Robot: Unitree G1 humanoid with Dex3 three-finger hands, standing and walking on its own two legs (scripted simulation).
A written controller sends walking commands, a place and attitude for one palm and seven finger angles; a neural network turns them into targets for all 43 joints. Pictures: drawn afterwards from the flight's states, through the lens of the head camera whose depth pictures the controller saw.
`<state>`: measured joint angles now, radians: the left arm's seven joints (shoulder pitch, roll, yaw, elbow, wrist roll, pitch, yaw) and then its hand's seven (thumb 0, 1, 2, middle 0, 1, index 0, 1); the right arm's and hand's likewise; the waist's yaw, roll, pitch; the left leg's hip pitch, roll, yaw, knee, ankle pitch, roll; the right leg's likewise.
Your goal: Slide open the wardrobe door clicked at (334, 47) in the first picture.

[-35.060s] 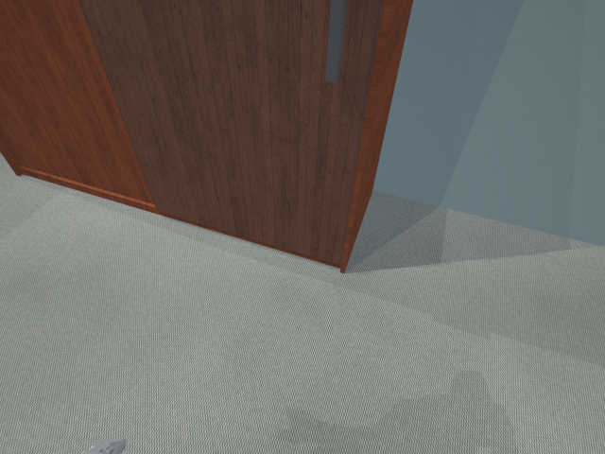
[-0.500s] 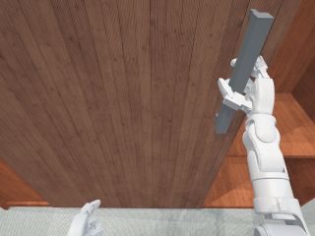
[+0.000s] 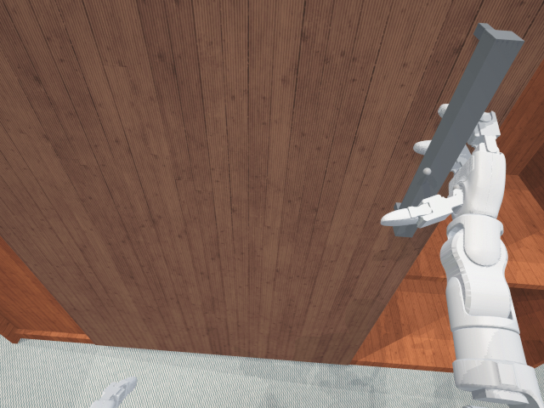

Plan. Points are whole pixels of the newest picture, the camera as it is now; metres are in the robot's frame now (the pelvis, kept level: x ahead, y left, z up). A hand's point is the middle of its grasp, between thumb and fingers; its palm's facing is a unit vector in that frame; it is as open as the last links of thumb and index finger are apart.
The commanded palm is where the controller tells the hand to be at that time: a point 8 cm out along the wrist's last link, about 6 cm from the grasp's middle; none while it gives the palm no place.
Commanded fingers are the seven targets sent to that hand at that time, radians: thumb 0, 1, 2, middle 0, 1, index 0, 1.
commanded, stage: slip the hand off the handle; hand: right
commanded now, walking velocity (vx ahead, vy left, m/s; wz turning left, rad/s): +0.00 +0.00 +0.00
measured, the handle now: (435, 147) +0.42 -0.18 +0.22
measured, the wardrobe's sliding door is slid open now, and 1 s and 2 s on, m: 0.56 0.56 0.56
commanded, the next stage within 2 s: draw the hand back to the body in 1.30 s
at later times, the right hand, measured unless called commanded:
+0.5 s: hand (480, 187) +0.34 -0.22 +0.22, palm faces +0.25 +0.96 -0.07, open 14.8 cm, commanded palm +0.33 -0.26 +0.19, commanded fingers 0.00 0.55 -0.20 0.25 1.15 0.25 1.15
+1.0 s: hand (514, 232) +0.28 -0.23 +0.22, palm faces +0.23 +0.97 -0.07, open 14.7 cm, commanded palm +0.25 -0.27 +0.19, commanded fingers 0.00 0.55 -0.20 0.25 1.15 0.25 1.15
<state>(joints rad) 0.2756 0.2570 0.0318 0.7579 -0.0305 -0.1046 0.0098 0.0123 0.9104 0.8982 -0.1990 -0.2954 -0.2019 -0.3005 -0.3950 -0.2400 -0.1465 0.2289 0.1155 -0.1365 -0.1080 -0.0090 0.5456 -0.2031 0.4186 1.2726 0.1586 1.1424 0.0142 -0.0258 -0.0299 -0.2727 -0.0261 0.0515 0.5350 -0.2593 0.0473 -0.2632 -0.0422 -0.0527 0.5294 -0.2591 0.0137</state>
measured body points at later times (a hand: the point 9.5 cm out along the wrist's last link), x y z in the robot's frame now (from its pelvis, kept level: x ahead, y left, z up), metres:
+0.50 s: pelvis +0.01 -0.01 +0.00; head -0.01 +0.00 +0.45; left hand +0.17 +0.23 -0.10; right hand +0.32 -0.27 +0.22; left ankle +0.02 +0.09 -0.73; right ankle +0.01 -0.13 -0.73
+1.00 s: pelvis +0.00 -0.01 +0.00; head -0.04 +0.00 +0.45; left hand +0.16 +0.22 -0.09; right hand +0.26 -0.28 +0.22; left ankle +0.02 +0.09 -0.73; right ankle +0.01 -0.13 -0.73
